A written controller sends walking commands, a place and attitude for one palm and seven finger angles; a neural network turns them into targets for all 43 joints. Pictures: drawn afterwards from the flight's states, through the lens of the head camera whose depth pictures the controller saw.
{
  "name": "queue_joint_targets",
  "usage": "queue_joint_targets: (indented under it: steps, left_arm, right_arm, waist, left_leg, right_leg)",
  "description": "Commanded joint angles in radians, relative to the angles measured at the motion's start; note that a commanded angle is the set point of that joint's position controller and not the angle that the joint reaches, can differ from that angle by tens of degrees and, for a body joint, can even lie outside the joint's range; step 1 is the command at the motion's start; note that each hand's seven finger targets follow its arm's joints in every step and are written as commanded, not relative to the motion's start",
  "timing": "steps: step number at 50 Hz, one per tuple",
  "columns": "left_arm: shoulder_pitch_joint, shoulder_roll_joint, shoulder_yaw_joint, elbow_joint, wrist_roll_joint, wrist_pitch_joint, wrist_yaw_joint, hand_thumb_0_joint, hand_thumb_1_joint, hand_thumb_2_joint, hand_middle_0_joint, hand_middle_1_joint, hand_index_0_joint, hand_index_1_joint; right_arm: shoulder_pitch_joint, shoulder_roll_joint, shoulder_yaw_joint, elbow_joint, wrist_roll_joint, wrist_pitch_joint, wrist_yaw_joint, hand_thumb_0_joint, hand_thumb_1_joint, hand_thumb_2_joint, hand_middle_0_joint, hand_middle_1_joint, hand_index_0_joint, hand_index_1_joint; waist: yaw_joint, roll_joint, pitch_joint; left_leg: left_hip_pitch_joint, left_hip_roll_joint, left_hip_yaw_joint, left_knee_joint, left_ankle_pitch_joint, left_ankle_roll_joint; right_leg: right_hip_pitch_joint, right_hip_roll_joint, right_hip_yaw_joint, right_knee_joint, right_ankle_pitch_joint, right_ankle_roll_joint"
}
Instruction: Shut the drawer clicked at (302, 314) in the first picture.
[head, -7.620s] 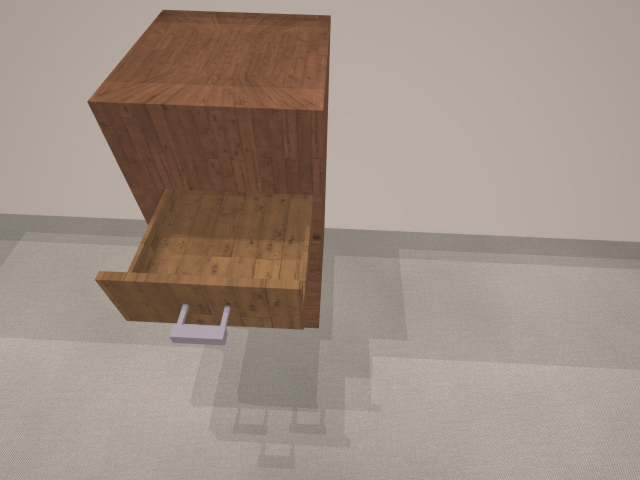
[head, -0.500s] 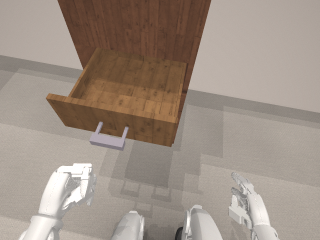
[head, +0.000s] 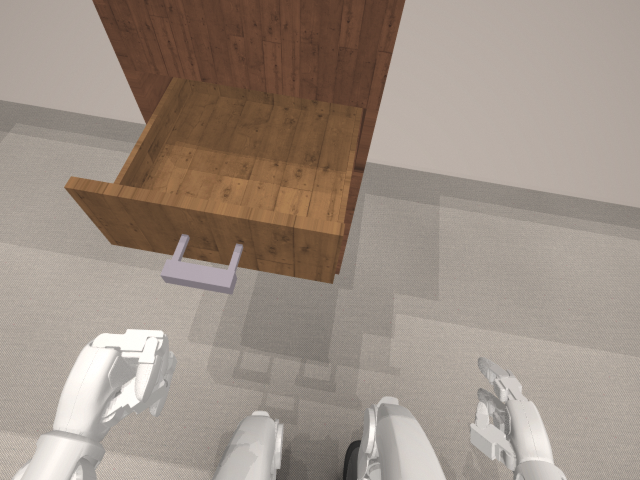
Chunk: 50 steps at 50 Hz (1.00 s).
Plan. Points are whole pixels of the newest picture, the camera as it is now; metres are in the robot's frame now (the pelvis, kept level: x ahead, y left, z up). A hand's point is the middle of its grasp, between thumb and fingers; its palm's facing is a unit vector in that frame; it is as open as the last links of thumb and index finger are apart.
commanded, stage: raise the hand and make a fist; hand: left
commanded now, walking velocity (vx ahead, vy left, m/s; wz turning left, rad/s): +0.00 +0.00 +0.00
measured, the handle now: (205, 261) +0.41 +0.19 -0.07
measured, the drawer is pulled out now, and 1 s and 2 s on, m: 0.25 0.25 0.25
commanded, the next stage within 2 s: bring the fist close to the handle in 0.02 s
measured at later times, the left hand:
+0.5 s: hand (185, 364) +0.25 +0.17 -0.01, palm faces -0.18 -0.98 -0.04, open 3.3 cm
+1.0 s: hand (204, 337) +0.30 +0.17 -0.06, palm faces -0.16 -0.99 -0.04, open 3.3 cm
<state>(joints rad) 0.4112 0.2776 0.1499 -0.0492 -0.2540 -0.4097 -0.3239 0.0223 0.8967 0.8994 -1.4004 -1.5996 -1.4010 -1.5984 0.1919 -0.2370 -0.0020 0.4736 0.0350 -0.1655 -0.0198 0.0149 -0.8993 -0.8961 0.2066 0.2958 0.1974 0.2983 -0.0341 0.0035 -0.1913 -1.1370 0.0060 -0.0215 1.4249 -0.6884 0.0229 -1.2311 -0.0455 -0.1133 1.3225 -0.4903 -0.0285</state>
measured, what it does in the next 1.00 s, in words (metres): lowers itself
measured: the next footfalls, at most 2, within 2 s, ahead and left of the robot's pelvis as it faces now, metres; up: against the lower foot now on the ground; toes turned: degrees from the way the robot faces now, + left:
none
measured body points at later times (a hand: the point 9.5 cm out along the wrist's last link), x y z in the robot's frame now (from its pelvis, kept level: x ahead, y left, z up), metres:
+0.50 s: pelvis -0.01 +0.01 -0.02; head +0.12 +0.04 +0.41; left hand +0.25 +0.22 -0.01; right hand +0.19 -0.23 -0.10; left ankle -0.01 +0.10 -0.60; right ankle +0.07 -0.11 -0.60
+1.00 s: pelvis -0.02 +0.00 -0.06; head +0.14 +0.03 +0.36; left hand +0.30 +0.22 -0.06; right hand +0.18 -0.24 -0.15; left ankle -0.01 +0.10 -0.60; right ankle +0.07 -0.11 -0.60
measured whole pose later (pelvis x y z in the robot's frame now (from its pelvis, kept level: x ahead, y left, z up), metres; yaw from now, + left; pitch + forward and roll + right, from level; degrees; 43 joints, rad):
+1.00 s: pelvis -0.02 +0.00 -0.06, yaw +0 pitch +30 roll -3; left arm 0.02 0.28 0.14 0.22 -0.20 -0.45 -0.28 0.02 0.90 0.90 -1.40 -1.60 -1.40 -1.60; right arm 0.14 -0.27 0.02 0.50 0.01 -0.10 0.02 0.01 -0.90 -0.90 0.21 0.30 0.20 0.30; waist -0.06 0.00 -0.21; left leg -1.44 -0.01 -0.01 1.66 -0.74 0.03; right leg -1.54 -0.07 -0.10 1.54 -0.53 -0.03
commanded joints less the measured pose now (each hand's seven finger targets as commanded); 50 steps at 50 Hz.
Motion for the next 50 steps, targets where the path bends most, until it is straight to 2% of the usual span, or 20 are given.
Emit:
queue_joint_targets:
  steps: [1, 4, 9, 13, 16, 20, 24, 26, 30, 33, 38, 39, 40, 42, 43, 46, 47, 48, 49, 50]
  left_arm:
    - [-0.005, 0.081, 0.054, -0.190, -0.024, -0.095, 0.017, 0.000, 0.900, 0.900, -1.400, -1.600, -1.400, -1.600]
    - [-0.017, 0.083, 0.033, -0.130, -0.011, -0.077, -0.002, 0.000, 0.900, 0.900, -1.400, -1.600, -1.400, -1.600]
    - [-0.106, 0.102, 0.038, -0.115, -0.007, -0.062, -0.016, 0.000, 0.900, 0.900, -1.400, -1.600, -1.400, -1.600]
    - [-0.149, 0.097, 0.055, -0.123, -0.013, -0.097, 0.008, 0.000, 0.900, 0.900, -1.400, -1.600, -1.400, -1.600]
    - [-0.150, 0.098, 0.049, -0.104, 0.000, -0.111, 0.019, 0.000, 0.900, 0.900, -1.400, -1.600, -1.400, -1.600]
    - [-0.168, 0.060, -0.010, -0.085, 0.024, -0.101, 0.021, 0.000, 0.900, 0.900, -1.400, -1.600, -1.400, -1.600]
    - [-0.211, 0.094, 0.017, -0.040, 0.033, -0.078, 0.027, 0.000, 0.900, 0.900, -1.400, -1.600, -1.400, -1.600]
    - [-0.235, 0.091, 0.026, -0.050, 0.029, -0.083, 0.036, 0.000, 0.900, 0.900, -1.400, -1.600, -1.400, -1.600]
    - [-0.314, 0.107, 0.054, -0.049, 0.023, -0.105, 0.055, 0.000, 0.900, 0.900, -1.400, -1.600, -1.400, -1.600]
    - [-0.353, 0.083, 0.023, -0.028, 0.024, -0.119, 0.048, 0.000, 0.900, 0.900, -1.400, -1.600, -1.400, -1.600]
    - [-0.406, 0.080, -0.003, 0.024, 0.034, -0.102, 0.019, 0.000, 0.900, 0.900, -1.400, -1.600, -1.400, -1.600]
    - [-0.410, 0.084, -0.001, 0.040, 0.034, -0.094, 0.015, 0.000, 0.900, 0.900, -1.400, -1.600, -1.400, -1.600]
    - [-0.421, 0.112, 0.031, 0.035, 0.035, -0.094, 0.017, 0.000, 0.900, 0.900, -1.400, -1.600, -1.400, -1.600]
    - [-0.442, 0.110, 0.039, 0.039, 0.029, -0.092, 0.024, 0.000, 0.900, 0.900, -1.400, -1.600, -1.400, -1.600]
    - [-0.440, 0.116, 0.054, 0.037, 0.029, -0.094, 0.032, 0.000, 0.900, 0.900, -1.400, -1.600, -1.400, -1.600]
    - [-0.471, 0.113, 0.060, 0.064, 0.027, -0.101, 0.048, 0.000, 0.900, 0.900, -1.400, -1.600, -1.400, -1.600]
    - [-0.498, 0.120, 0.070, 0.075, 0.027, -0.108, 0.054, 0.000, 0.900, 0.900, -1.400, -1.600, -1.400, -1.600]
    - [-0.501, 0.125, 0.075, 0.083, 0.032, -0.114, 0.056, 0.000, 0.900, 0.900, -1.400, -1.600, -1.400, -1.600]
    - [-0.518, 0.123, 0.064, 0.097, 0.036, -0.116, 0.053, 0.000, 0.900, 0.900, -1.400, -1.600, -1.400, -1.600]
    - [-0.521, 0.123, 0.064, 0.098, 0.040, -0.119, 0.049, 0.000, 0.900, 0.900, -1.400, -1.600, -1.400, -1.600]
  right_arm:
    - [-0.032, -0.135, -0.057, -0.149, -0.003, -0.062, -0.002, 0.000, -0.900, -0.900, 0.200, 0.300, 0.200, 0.300]
    - [-0.033, -0.147, -0.055, -0.148, 0.000, -0.057, -0.004, 0.000, -0.900, -0.900, 0.200, 0.300, 0.200, 0.300]
    - [-0.028, -0.162, -0.049, -0.150, -0.001, -0.060, -0.010, 0.000, -0.900, -0.900, 0.200, 0.300, 0.200, 0.300]
    - [-0.023, -0.161, -0.048, -0.144, -0.010, -0.070, -0.006, 0.000, -0.900, -0.900, 0.200, 0.300, 0.200, 0.300]
    - [-0.024, -0.164, -0.047, -0.142, -0.017, -0.068, 0.004, 0.000, -0.900, -0.900, 0.200, 0.300, 0.200, 0.300]
    - [-0.023, -0.173, -0.049, -0.142, -0.018, -0.057, 0.019, 0.000, -0.900, -0.900, 0.200, 0.300, 0.200, 0.300]
    - [-0.029, -0.183, -0.050, -0.142, -0.015, -0.037, 0.020, 0.000, -0.900, -0.900, 0.200, 0.300, 0.200, 0.300]
    - [-0.032, -0.180, -0.050, -0.146, -0.015, -0.032, 0.021, 0.000, -0.900, -0.900, 0.200, 0.300, 0.200, 0.300]
    - [-0.030, -0.179, -0.048, -0.132, -0.019, -0.025, 0.019, 0.000, -0.900, -0.900, 0.200, 0.300, 0.200, 0.300]
    - [-0.034, -0.179, -0.047, -0.116, -0.019, -0.024, 0.022, 0.000, -0.900, -0.900, 0.200, 0.300, 0.200, 0.300]
    - [-0.032, -0.192, -0.050, -0.103, -0.015, -0.010, 0.026, 0.000, -0.900, -0.900, 0.200, 0.300, 0.200, 0.300]
    - [-0.031, -0.193, -0.048, -0.101, -0.015, -0.007, 0.027, 0.000, -0.900, -0.900, 0.200, 0.300, 0.200, 0.300]
    - [-0.028, -0.196, -0.050, -0.099, -0.015, -0.003, 0.027, 0.000, -0.900, -0.900, 0.200, 0.300, 0.200, 0.300]
    - [-0.034, -0.193, -0.050, -0.101, -0.015, 0.002, 0.028, 0.000, -0.900, -0.900, 0.200, 0.300, 0.200, 0.300]
    - [-0.035, -0.193, -0.051, -0.104, -0.016, 0.005, 0.028, 0.000, -0.900, -0.900, 0.200, 0.300, 0.200, 0.300]
    - [-0.039, -0.187, -0.048, -0.097, -0.019, 0.014, 0.032, 0.000, -0.900, -0.900, 0.200, 0.300, 0.200, 0.300]
    - [-0.037, -0.187, -0.048, -0.091, -0.018, 0.015, 0.031, 0.000, -0.900, -0.900, 0.200, 0.300, 0.200, 0.300]
    - [-0.038, -0.189, -0.047, -0.092, -0.020, 0.017, 0.030, 0.000, -0.900, -0.900, 0.200, 0.300, 0.200, 0.300]
    - [-0.035, -0.189, -0.046, -0.089, -0.020, 0.018, 0.030, 0.000, -0.900, -0.900, 0.200, 0.300, 0.200, 0.300]
    - [-0.033, -0.189, -0.047, -0.086, -0.022, 0.019, 0.032, 0.000, -0.900, -0.900, 0.200, 0.300, 0.200, 0.300]
  waist:
    - [0.002, 0.052, -0.280]
    - [-0.016, 0.020, -0.240]
    - [-0.020, 0.030, -0.237]
    - [-0.002, 0.052, -0.287]
    - [0.009, 0.095, -0.314]
    - [-0.007, 0.093, -0.331]
    - [-0.015, 0.043, -0.327]
    - [-0.004, 0.052, -0.345]
    - [-0.006, 0.050, -0.395]
    - [-0.017, 0.064, -0.394]
    - [-0.031, 0.056, -0.413]
    - [-0.032, 0.062, -0.413]
    - [-0.020, 0.074, -0.433]
    - [-0.021, 0.050, -0.446]
    - [-0.011, 0.051, -0.457]
    - [-0.015, 0.057, -0.447]
    - [-0.024, 0.027, -0.448]
    - [-0.017, 0.041, -0.450]
    - [-0.027, 0.034, -0.448]
    - [-0.020, 0.060, -0.465]
  left_leg:
    - [0.066, -0.021, -0.025, -0.217, 0.338, -0.003]
    - [0.040, -0.020, -0.032, -0.221, 0.287, 0.002]
    - [0.029, -0.022, -0.038, -0.214, 0.271, 0.002]
    - [0.036, -0.024, -0.040, -0.199, 0.300, -0.006]
    - [0.052, -0.023, -0.045, -0.192, 0.352, -0.017]
    - [0.061, -0.017, -0.054, -0.174, 0.394, -0.021]
    - [-0.006, -0.020, -0.055, -0.152, 0.336, -0.012]
    - [-0.014, -0.024, -0.054, -0.149, 0.325, -0.014]
    - [-0.039, -0.026, -0.048, -0.114, 0.335, -0.009]
    - [-0.050, -0.025, -0.051, -0.095, 0.333, -0.011]
    - [-0.069, -0.024, -0.053, -0.071, 0.325, -0.006]
    - [-0.084, -0.025, -0.052, -0.063, 0.326, -0.003]
    - [-0.078, -0.025, -0.052, -0.065, 0.336, -0.007]
    - [-0.098, -0.027, -0.047, -0.050, 0.332, -0.003]
    - [-0.105, -0.028, -0.046, -0.048, 0.335, -0.004]
    - [-0.138, -0.030, -0.039, -0.029, 0.321, -0.002]
    - [-0.160, -0.029, -0.039, -0.016, 0.311, 0.002]
    - [-0.173, -0.030, -0.039, -0.014, 0.305, 0.001]
    - [-0.177, -0.028, -0.040, -0.003, 0.306, 0.003]
    - [-0.175, -0.029, -0.035, -0.001, 0.316, 0.001]
  right_leg:
    - [0.330, 0.031, 0.078, -0.164, 0.080, -0.006]
    - [0.303, 0.035, 0.076, -0.175, 0.024, -0.007]
    - [0.268, 0.036, 0.069, -0.151, 0.020, -0.008]
    - [0.254, 0.033, 0.065, -0.117, 0.043, -0.010]
    - [0.227, 0.032, 0.054, -0.078, 0.079, -0.017]
    - [0.180, 0.031, 0.044, -0.048, 0.101, -0.016]
    - [0.166, 0.032, 0.050, -0.033, 0.075, -0.015]
    - [0.168, 0.029, 0.054, -0.023, 0.067, -0.017]
    - [0.170, 0.028, 0.065, -0.004, 0.083, -0.016]
    - [0.145, 0.027, 0.068, 0.006, 0.084, -0.016]
    - [0.113, 0.024, 0.068, 0.026, 0.085, -0.014]
    - [0.108, 0.025, 0.070, 0.034, 0.084, -0.015]
    - [0.114, 0.023, 0.070, 0.041, 0.092, -0.017]
    - [0.125, 0.024, 0.077, 0.044, 0.099, -0.014]
    - [0.135, 0.023, 0.079, 0.052, 0.100, -0.015]
    - [0.120, 0.023, 0.085, 0.059, 0.092, -0.015]
    - [0.126, 0.025, 0.088, 0.062, 0.090, -0.013]
    - [0.125, 0.024, 0.090, 0.068, 0.083, -0.015]
    - [0.110, 0.027, 0.090, 0.074, 0.086, -0.015]
    - [0.114, 0.024, 0.090, 0.081, 0.098, -0.017]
